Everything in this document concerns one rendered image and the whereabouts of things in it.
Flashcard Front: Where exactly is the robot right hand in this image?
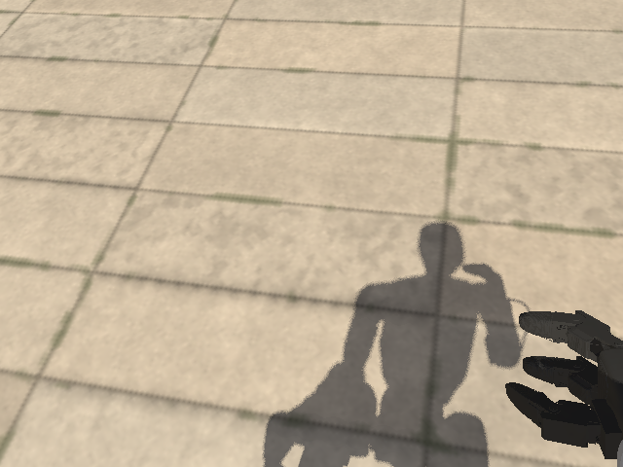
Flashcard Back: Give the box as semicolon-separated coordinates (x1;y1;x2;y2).
505;310;623;459

